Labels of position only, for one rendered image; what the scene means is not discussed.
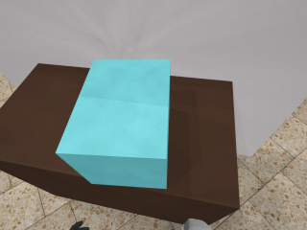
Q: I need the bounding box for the pedestal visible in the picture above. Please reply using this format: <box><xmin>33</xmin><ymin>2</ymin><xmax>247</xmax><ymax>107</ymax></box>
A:
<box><xmin>0</xmin><ymin>63</ymin><xmax>240</xmax><ymax>225</ymax></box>

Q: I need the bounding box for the right robot thigh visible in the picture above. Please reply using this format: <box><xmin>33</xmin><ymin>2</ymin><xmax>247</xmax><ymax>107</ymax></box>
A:
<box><xmin>180</xmin><ymin>218</ymin><xmax>212</xmax><ymax>230</ymax></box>

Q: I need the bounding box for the left robot hand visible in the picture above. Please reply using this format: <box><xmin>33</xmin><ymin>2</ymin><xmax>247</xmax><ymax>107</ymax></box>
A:
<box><xmin>70</xmin><ymin>220</ymin><xmax>90</xmax><ymax>230</ymax></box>

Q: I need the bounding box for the carton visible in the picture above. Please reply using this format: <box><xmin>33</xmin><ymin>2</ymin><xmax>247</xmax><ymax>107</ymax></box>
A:
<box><xmin>56</xmin><ymin>59</ymin><xmax>171</xmax><ymax>189</ymax></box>

